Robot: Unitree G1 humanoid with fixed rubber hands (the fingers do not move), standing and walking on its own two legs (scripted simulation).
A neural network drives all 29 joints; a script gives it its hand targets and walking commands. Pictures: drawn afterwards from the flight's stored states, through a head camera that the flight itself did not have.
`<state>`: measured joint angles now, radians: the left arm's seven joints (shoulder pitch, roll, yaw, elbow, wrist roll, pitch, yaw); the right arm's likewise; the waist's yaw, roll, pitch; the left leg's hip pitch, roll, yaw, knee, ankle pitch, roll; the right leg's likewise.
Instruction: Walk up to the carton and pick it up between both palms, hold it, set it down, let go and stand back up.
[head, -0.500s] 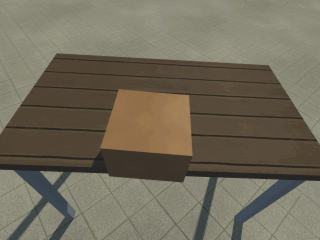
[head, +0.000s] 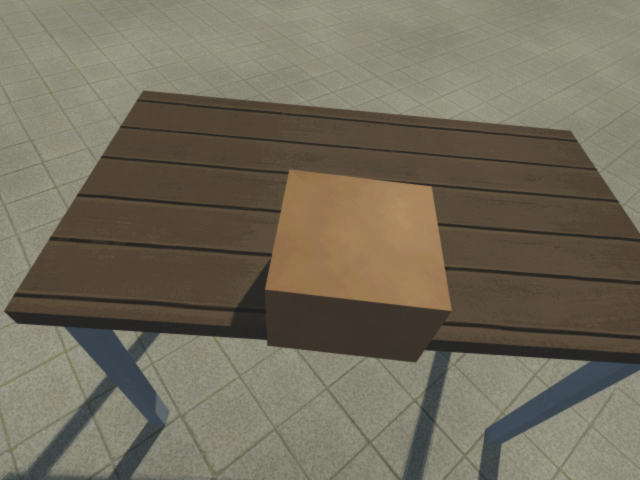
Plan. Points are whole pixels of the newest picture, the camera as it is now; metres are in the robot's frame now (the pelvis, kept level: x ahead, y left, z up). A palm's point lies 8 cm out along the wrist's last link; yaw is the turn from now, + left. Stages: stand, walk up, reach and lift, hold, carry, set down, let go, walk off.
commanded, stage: walk up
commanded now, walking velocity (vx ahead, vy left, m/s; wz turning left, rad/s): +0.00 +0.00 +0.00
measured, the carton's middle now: (351, 264) +0.41 -0.02 +0.02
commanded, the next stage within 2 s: stand in 1.04 s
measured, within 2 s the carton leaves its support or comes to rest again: neither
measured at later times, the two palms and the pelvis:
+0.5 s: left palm out of the picture +0.00 +0.21 -0.14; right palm out of the picture -0.01 -0.21 -0.14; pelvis +0.00 +0.00 +0.01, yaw +0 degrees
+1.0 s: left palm out of the picture -0.01 +0.18 -0.14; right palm out of the picture +0.00 -0.22 -0.15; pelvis +0.01 -0.02 +0.01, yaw +0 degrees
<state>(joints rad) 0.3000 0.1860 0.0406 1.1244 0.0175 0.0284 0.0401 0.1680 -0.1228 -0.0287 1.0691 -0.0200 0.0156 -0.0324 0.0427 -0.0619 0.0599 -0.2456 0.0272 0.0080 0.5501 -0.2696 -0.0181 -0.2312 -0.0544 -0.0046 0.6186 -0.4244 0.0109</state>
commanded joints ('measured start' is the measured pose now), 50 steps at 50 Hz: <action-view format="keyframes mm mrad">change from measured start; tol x8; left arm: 1 69 52 14 -27 -9 10 -15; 10 104 51 -3 14 -7 -37 9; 15 -12 -3 -21 3 5 -44 1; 50 88 -7 -24 37 -9 -60 8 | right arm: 1 -8 -142 -1 -59 -15 -23 -4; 50 168 -58 5 120 14 -15 -15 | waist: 1 -10 320 72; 8 10 263 -43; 13 -61 -87 25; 29 -44 87 36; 50 -49 57 41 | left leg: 1 -44 190 -239 -366 85 108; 5 39 175 -196 -276 342 148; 9 49 133 -150 -183 399 102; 12 98 49 -63 -220 117 51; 16 85 60 -73 -193 241 53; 50 94 73 -46 -174 243 8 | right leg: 1 -77 28 21 89 -55 -19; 6 -11 31 7 -13 -16 -11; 8 82 19 0 -249 213 -15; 10 205 -40 64 -277 401 -24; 13 -22 -39 86 -318 252 -38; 15 82 -42 65 -315 355 -31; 25 86 -43 74 -333 287 -53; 50 97 -41 71 -318 460 -63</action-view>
